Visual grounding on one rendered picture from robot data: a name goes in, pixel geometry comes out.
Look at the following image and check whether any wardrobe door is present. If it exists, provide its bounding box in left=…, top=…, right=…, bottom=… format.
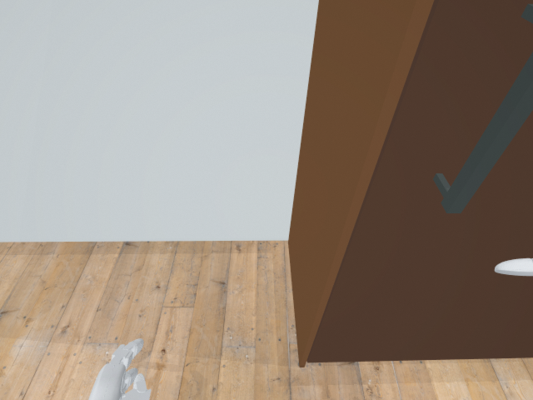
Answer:
left=307, top=0, right=533, bottom=363

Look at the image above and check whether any robot right hand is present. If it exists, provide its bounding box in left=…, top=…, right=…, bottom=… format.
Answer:
left=495, top=258, right=533, bottom=276

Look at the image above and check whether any robot left hand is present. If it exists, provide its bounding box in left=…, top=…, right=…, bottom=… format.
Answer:
left=88, top=338, right=151, bottom=400

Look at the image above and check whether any handle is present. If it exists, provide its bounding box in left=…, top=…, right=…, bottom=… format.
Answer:
left=433, top=4, right=533, bottom=213

